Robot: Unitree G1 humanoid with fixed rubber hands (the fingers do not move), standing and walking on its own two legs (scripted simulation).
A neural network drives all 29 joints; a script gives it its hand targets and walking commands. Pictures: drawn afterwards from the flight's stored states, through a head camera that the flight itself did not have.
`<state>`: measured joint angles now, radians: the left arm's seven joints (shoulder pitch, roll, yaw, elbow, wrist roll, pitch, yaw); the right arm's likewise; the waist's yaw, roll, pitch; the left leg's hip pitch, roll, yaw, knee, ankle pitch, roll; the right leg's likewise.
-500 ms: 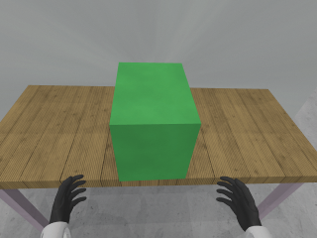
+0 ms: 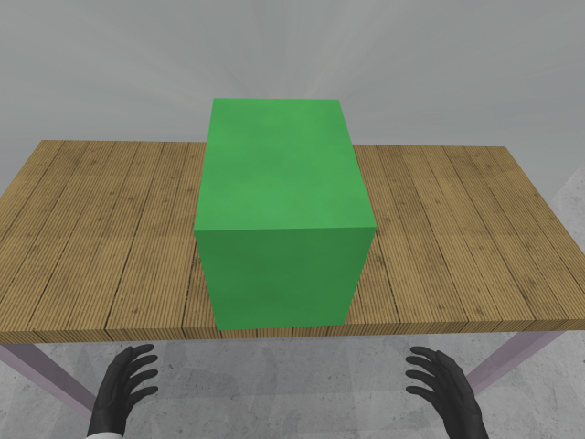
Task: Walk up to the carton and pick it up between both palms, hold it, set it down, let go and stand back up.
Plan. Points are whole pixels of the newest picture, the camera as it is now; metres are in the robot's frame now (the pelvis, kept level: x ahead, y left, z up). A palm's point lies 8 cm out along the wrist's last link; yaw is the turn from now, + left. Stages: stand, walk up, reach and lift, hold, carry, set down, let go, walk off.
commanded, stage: set down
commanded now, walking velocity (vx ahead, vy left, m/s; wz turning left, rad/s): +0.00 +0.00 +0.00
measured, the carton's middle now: (279, 212) +0.49 +0.02 +0.03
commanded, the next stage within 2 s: let go in 1.36 s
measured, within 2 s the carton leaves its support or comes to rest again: neither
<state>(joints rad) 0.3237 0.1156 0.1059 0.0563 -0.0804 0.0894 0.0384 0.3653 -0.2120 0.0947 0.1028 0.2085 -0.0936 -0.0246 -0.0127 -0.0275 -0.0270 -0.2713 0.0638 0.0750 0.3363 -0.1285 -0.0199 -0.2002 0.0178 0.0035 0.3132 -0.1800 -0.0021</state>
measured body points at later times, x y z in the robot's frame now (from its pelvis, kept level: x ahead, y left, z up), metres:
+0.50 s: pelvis +0.01 +0.00 +0.00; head +0.04 +0.02 +0.45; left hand +0.19 +0.23 -0.06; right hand +0.19 -0.21 -0.04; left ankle +0.02 +0.13 -0.75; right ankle -0.01 -0.12 -0.75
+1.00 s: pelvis +0.02 +0.00 +0.00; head +0.06 +0.01 +0.45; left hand +0.19 +0.23 -0.08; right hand +0.19 -0.22 -0.08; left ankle +0.02 +0.13 -0.75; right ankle -0.01 -0.12 -0.75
